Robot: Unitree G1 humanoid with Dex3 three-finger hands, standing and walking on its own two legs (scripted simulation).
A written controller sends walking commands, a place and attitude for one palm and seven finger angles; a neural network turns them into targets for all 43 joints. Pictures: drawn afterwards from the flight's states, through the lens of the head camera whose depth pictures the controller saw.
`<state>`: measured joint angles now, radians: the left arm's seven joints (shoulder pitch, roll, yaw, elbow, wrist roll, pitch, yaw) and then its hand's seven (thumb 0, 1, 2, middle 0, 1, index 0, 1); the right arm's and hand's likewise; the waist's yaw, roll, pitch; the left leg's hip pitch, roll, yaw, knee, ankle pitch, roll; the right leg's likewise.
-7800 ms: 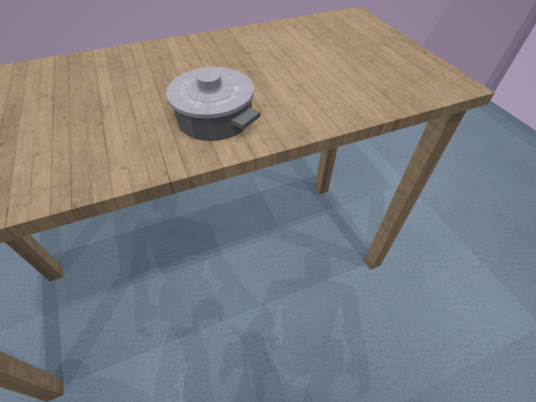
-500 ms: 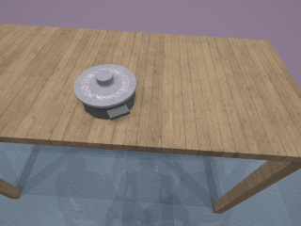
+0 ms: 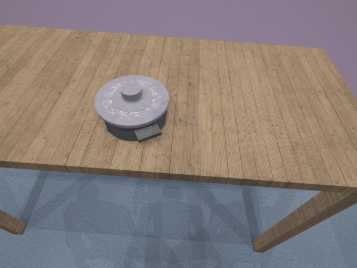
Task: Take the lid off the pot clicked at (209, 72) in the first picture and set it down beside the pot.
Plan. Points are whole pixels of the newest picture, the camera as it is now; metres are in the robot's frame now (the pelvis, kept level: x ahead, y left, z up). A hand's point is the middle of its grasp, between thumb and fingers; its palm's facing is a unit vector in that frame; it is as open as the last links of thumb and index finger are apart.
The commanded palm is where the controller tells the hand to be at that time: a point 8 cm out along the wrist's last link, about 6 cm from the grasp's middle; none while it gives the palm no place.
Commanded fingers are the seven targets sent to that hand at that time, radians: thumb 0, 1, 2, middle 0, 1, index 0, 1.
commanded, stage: look again from close up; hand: left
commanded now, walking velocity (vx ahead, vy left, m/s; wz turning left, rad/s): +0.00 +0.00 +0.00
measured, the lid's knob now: (131, 91) +0.44 +0.14 +0.15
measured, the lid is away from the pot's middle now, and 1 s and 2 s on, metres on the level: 0.00 0.00 0.00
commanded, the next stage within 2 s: lift the closed hand beside the body in 0.28 s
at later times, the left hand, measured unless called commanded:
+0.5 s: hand out of the picture +0.07 +0.20 -0.12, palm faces +0.14 -0.95 -0.30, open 7.0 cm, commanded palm +0.08 +0.23 -0.03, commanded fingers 0.00 0.90 0.90 -0.51 -0.64 -0.51 -0.64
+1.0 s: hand out of the picture +0.10 +0.21 +0.07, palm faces +0.34 -0.89 -0.30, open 3.1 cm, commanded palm +0.04 +0.26 +0.11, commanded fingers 0.00 0.90 0.90 -1.30 -1.50 -1.30 -1.50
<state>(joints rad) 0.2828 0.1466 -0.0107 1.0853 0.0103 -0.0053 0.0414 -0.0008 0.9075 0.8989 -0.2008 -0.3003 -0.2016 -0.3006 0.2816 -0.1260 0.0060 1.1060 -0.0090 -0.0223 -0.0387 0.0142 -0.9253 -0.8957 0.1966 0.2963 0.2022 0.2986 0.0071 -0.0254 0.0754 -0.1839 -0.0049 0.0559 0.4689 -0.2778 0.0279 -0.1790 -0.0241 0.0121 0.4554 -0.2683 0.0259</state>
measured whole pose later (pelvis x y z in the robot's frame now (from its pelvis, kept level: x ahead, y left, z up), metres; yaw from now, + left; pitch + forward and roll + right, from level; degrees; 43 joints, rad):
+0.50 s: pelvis +0.00 +0.01 +0.00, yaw +2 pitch -2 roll -1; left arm 0.50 0.22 -0.07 0.37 -0.03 0.11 0.16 0.04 0.96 0.90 -0.24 -0.34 -0.24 -0.34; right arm 0.37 -0.19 0.01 0.95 0.05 -0.20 -0.05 0.03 -0.94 -0.90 0.20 0.30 0.20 0.30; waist 0.02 0.01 0.04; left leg -0.18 -0.03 0.03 0.48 -0.28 0.04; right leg -0.14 -0.05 -0.02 0.44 -0.27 0.03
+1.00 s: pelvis -0.03 -0.01 +0.00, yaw +4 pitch -5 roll -1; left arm 0.66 0.28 0.12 -0.37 -0.03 -0.04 0.07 0.01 0.90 0.90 -1.15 -1.34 -1.15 -1.34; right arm 0.14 -0.19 0.06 0.53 -0.01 -0.13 -0.06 0.01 -0.90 -0.90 0.20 0.30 0.20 0.30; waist 0.09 0.03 0.02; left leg -0.16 0.01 -0.02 0.50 -0.24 0.01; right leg -0.10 -0.01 -0.07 0.43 -0.23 0.01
